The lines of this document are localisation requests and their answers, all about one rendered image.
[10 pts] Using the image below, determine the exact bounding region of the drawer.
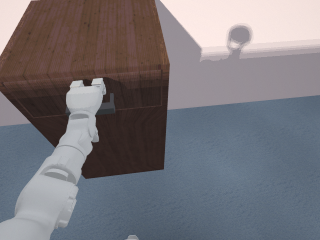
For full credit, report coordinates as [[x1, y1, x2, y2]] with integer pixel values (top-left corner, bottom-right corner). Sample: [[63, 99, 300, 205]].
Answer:
[[3, 69, 161, 117]]

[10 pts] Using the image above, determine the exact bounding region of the left robot upper arm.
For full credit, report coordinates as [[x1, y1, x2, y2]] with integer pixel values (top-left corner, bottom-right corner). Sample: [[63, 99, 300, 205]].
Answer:
[[0, 174, 79, 240]]

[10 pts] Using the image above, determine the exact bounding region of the handle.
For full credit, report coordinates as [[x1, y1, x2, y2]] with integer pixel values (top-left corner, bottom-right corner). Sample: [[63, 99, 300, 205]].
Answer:
[[65, 93, 115, 118]]

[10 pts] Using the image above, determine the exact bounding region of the left robot hand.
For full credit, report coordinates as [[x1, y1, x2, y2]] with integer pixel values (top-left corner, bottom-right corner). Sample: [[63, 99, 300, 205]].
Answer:
[[66, 78, 106, 143]]

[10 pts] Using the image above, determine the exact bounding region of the cabinet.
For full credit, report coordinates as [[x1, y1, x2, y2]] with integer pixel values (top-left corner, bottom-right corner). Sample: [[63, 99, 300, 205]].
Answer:
[[0, 0, 170, 179]]

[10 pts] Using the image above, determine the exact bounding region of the left robot forearm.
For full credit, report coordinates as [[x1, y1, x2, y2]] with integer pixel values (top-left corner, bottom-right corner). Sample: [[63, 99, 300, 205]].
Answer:
[[14, 110, 96, 216]]

